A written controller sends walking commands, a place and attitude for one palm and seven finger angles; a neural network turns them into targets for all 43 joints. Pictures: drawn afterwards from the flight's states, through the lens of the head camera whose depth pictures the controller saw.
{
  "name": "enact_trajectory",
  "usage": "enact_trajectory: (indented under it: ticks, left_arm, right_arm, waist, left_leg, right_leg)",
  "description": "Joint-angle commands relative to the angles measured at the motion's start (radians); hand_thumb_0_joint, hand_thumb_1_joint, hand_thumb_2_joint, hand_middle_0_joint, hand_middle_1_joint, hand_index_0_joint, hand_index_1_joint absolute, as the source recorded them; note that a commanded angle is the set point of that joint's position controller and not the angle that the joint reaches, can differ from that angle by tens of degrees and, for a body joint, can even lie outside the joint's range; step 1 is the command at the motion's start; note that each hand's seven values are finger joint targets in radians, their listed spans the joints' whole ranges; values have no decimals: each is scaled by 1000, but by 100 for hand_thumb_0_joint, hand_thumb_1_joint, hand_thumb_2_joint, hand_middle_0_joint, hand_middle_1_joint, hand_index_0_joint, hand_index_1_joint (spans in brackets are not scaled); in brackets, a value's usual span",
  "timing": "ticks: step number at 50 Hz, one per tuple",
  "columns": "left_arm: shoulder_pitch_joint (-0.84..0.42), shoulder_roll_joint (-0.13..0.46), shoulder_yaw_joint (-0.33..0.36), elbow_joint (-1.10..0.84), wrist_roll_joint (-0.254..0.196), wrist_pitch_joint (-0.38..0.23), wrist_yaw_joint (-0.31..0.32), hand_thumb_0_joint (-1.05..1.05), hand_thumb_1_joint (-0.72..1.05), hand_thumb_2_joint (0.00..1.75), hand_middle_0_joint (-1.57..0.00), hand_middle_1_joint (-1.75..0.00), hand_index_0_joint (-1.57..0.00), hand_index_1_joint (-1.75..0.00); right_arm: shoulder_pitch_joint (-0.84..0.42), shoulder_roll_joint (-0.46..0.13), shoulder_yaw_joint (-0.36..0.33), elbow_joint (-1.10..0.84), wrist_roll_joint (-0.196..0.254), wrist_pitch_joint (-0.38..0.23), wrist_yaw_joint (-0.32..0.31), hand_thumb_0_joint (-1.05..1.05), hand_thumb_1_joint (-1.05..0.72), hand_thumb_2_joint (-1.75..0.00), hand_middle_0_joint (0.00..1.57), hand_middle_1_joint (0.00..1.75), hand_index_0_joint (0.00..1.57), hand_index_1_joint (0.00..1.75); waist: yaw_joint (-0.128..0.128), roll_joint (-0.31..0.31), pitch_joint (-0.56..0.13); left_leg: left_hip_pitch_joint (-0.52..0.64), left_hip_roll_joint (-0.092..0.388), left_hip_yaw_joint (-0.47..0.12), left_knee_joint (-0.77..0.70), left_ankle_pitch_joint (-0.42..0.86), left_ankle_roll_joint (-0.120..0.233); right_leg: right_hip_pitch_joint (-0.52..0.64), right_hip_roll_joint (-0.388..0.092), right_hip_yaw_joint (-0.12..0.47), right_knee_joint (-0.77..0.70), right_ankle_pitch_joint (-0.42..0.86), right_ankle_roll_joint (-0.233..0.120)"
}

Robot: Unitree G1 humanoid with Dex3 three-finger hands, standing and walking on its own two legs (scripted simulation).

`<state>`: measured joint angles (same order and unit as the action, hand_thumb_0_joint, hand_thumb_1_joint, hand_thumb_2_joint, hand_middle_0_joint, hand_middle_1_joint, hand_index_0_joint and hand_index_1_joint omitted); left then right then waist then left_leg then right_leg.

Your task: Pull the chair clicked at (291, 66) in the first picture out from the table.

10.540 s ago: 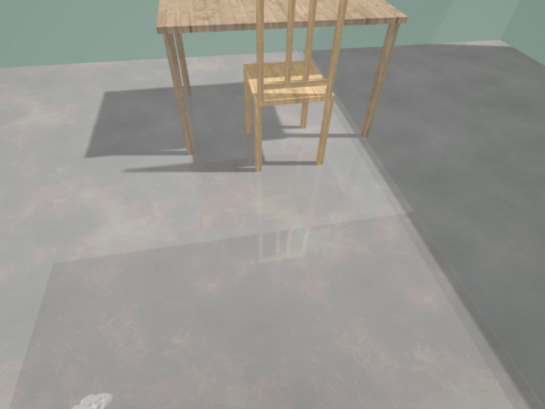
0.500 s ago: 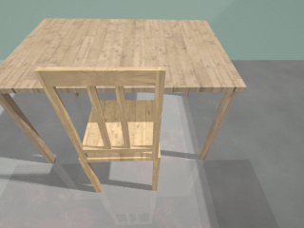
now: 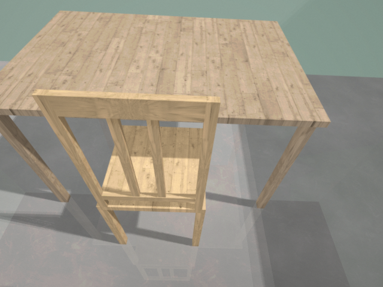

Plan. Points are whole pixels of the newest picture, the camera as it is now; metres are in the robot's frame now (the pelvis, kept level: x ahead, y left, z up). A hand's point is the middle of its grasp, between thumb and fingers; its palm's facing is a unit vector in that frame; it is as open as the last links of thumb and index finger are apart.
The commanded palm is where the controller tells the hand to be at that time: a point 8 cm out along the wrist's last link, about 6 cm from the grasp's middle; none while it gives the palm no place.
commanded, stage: come to a stop and stand still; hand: left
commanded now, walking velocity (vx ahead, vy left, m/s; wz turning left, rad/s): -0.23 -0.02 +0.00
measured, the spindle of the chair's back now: (126, 163) +0.43 +0.20 -0.06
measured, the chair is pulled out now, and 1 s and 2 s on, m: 0.00 0.00 0.00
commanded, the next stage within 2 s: look again from close up in 0.80 s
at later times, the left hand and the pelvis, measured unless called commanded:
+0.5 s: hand out of the picture +0.03 +0.16 -0.17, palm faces +0.03 -0.97 -0.22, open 7.3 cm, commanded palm none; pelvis -0.02 -0.02 +0.00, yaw -1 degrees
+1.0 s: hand out of the picture -0.07 +0.15 -0.18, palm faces +0.02 -0.98 -0.18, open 7.4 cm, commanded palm none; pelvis -0.03 -0.02 -0.01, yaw -1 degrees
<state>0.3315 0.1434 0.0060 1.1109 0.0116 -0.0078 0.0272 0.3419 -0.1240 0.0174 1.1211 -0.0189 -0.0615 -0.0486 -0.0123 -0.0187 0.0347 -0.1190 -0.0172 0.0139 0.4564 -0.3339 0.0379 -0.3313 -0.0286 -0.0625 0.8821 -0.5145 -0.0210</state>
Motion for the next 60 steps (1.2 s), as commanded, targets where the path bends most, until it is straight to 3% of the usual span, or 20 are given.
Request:
enact_trajectory:
  ticks: [1,3,4,5,6,8,9,11,15,17,22,25,30,38,44,45,46,48,52,60]
  left_arm:
    - [68,31,15,-63,-5,-19,10,0,90,90,-20,-30,-20,-30]
    - [125,85,25,-46,-5,-25,16,0,90,90,-20,-30,-20,-30]
    - [133,126,33,-40,-4,-30,20,0,90,90,-20,-30,-20,-30]
    - [102,152,34,-47,-2,-29,20,0,90,90,-20,-30,-20,-30]
    - [66,163,31,-63,-2,-23,17,0,90,90,-20,-30,-20,-30]
    - [27,162,33,-79,1,-17,21,0,90,90,-20,-30,-20,-30]
    - [21,172,38,-85,3,-14,25,0,90,90,-20,-30,-20,-30]
    - [-16,179,44,-103,4,-3,28,0,90,90,-20,-30,-20,-30]
    - [-55,159,46,-142,3,12,26,0,90,90,-20,-30,-20,-30]
    - [-60,143,43,-149,4,16,24,0,90,90,-20,-30,-20,-30]
    - [-55,143,35,-146,9,16,17,0,90,90,-20,-30,-20,-30]
    - [-55,145,33,-145,11,18,12,0,90,90,-20,-30,-20,-30]
    - [-16,147,37,-137,11,16,8,0,90,90,-20,-30,-20,-30]
    - [48,116,28,-101,5,3,7,0,90,90,-20,-30,-20,-30]
    - [89,89,16,-64,3,-6,10,0,90,90,-20,-30,-20,-30]
    - [132,110,1,-24,10,-22,45,0,90,90,-20,-30,-20,-30]
    - [101,160,15,-55,3,-26,35,0,90,90,-20,-30,-20,-30]
    - [44,157,18,-71,2,-19,17,0,90,90,-20,-30,-20,-30]
    - [57,76,4,-54,4,-14,10,0,90,90,-20,-30,-20,-30]
    - [44,71,6,-50,-1,-25,9,0,90,90,-20,-30,-20,-30]
  right_arm:
    - [9,-148,-20,-26,11,12,-4,0,-90,-90,20,30,20,30]
    - [6,-140,-32,-36,23,17,-1,0,-90,-90,20,30,20,30]
    - [29,-121,-36,-45,27,21,0,0,-90,-90,20,30,20,30]
    - [53,-106,-41,-39,32,31,2,0,-90,-90,20,30,20,30]
    - [73,-77,-43,-33,34,40,5,0,-90,-90,20,30,20,30]
    - [68,-66,-47,-32,30,59,4,0,-90,-90,20,30,20,30]
    - [69,-70,-48,-38,27,62,6,0,-90,-90,20,30,20,30]
    - [53,-78,-50,-44,27,67,7,0,-90,-90,20,30,20,30]
    - [7,-115,-55,-68,14,66,11,0,-90,-90,20,30,20,30]
    - [-26,-123,-52,-86,11,64,12,0,-90,-90,20,30,20,30]
    - [-45,-121,-45,-104,13,60,21,0,-90,-90,20,30,20,30]
    - [-30,-116,-39,-101,11,62,27,0,-90,-90,20,30,20,30]
    - [19,-107,-34,-86,8,62,32,0,-90,-90,20,30,20,30]
    - [83,-81,-24,-55,11,49,28,0,-90,-90,20,30,20,30]
    - [123,-64,-14,-26,14,40,23,0,-90,-90,20,30,20,30]
    - [-36,-131,-25,-96,6,30,32,0,-90,-90,20,30,20,30]
    - [33,-79,-25,-129,5,40,31,0,-90,-90,20,30,20,30]
    - [108,-72,-25,-104,-3,38,28,0,-90,-90,20,30,20,30]
    - [110,-85,-27,-119,2,37,25,0,-90,-90,20,30,20,30]
    - [99,-90,-19,-98,5,21,23,0,-90,-90,20,30,20,30]
  waist:
    - [50,131,5]
    - [64,81,-27]
    - [52,17,-53]
    - [27,-18,-63]
    - [9,-23,-56]
    - [5,-141,-24]
    - [11,-194,-47]
    - [6,-182,-56]
    - [16,30,-55]
    - [27,85,-43]
    - [27,20,-1]
    - [23,-6,65]
    - [23,-17,92]
    - [25,32,59]
    - [22,12,61]
    - [61,110,79]
    - [14,116,-44]
    - [-12,152,-42]
    - [4,6,84]
    - [9,18,113]
  left_leg:
    - [27,188,-78,-22,968,81]
    - [-17,145,-74,38,767,22]
    - [-104,100,-75,54,546,-13]
    - [-137,56,-52,36,278,-31]
    - [-127,36,-49,21,151,-34]
    - [-117,40,-12,56,127,-40]
    - [-111,41,12,59,59,-44]
    - [-95,49,4,10,98,-44]
    - [-19,104,-36,-32,419,-23]
    - [-50,134,-61,-55,449,-7]
    - [-95,106,-53,-100,152,-9]
    - [-129,92,-50,-130,-2,-5]
    - [-156,74,-41,-140,-92,1]
    - [-167,87,-53,-166,-68,4]
    - [-159,89,-47,-153,-5,-1]
    - [-210,123,29,9,35,-39]
    - [-175,47,-8,23,-66,-37]
    - [-150,71,-30,-33,-59,-7]
    - [-282,101,-95,-122,-121,14]
    - [-221,97,-80,-149,15,7]
  right_leg:
    - [72,-17,-4,-330,309,25]
    - [203,-41,25,-465,609,15]
    - [287,-113,151,-391,893,-34]
    - [288,-209,204,-345,1065,-87]
    - [256,-246,201,-348,1092,-108]
    - [221,-235,185,-368,1149,-117]
    - [229,-247,193,-379,1148,-122]
    - [224,-240,194,-369,1072,-124]
    - [139,-140,136,-328,766,-66]
    - [144,-100,113,-338,622,-38]
    - [121,-97,146,-451,410,-27]
    - [66,-87,169,-532,188,-20]
    - [34,-79,182,-592,40,-12]
    - [80,-60,154,-575,124,-12]
    - [93,-64,149,-558,201,-17]
    - [121,-108,112,-458,415,-8]
    - [95,-132,208,-503,156,-38]
    - [23,-96,165,-474,60,-52]
    - [44,-50,137,-443,128,-29]
    - [59,-58,149,-453,275,-27]
